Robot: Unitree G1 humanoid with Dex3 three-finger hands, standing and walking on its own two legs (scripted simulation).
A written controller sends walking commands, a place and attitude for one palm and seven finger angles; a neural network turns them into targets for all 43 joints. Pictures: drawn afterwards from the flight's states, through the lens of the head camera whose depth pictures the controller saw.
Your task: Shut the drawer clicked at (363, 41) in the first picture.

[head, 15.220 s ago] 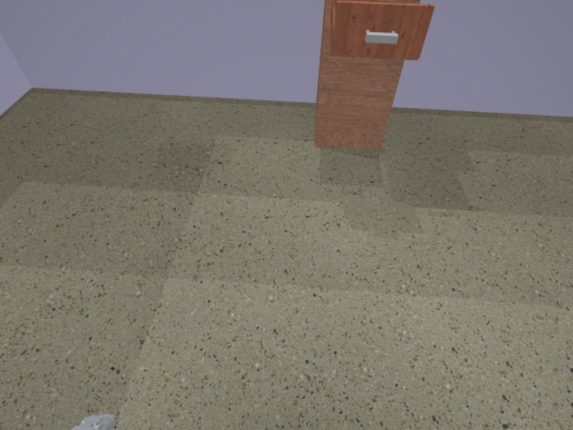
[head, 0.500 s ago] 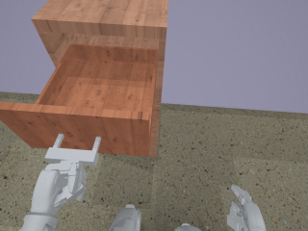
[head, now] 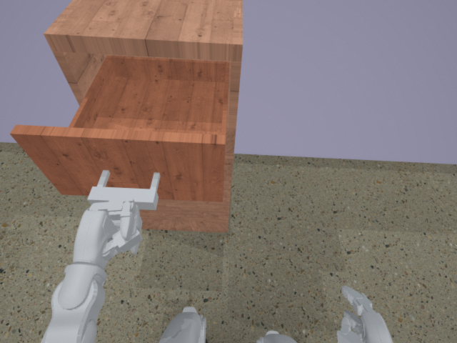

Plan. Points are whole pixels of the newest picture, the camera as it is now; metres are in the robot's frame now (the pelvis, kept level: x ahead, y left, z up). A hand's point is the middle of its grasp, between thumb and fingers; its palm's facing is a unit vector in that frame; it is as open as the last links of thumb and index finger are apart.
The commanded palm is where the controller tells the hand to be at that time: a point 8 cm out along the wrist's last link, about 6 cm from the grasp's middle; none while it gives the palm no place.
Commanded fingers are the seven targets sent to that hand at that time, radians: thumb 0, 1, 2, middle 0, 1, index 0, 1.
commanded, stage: push the drawer shut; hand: left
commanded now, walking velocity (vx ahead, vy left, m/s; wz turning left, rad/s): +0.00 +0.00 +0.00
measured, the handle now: (127, 187) +0.37 +0.20 +0.05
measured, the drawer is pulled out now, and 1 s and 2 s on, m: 0.23 0.11 0.00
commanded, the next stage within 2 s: none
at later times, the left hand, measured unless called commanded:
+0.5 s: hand (145, 197) +0.35 +0.16 +0.05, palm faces +0.00 -1.00 -0.04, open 2.8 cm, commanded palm +0.35 +0.21 +0.06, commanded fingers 0.00 0.90 0.90 -1.40 -1.60 -1.40 -1.60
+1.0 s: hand (151, 171) +0.41 +0.16 +0.05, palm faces +0.00 -1.00 -0.04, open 2.9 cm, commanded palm +0.41 +0.22 +0.06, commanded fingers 0.00 0.90 0.90 -1.40 -1.60 -1.40 -1.60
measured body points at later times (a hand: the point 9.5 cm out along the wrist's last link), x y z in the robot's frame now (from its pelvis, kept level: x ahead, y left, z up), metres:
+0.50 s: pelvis +0.00 +0.00 +0.00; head +0.07 +0.02 +0.45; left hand +0.35 +0.22 +0.05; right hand +0.14 -0.25 -0.10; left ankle +0.08 +0.09 -0.66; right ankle -0.01 -0.11 -0.66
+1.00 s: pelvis +0.00 -0.01 +0.00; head +0.08 +0.00 +0.44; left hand +0.40 +0.22 +0.05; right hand +0.09 -0.27 -0.11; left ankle +0.08 +0.09 -0.66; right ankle -0.01 -0.11 -0.66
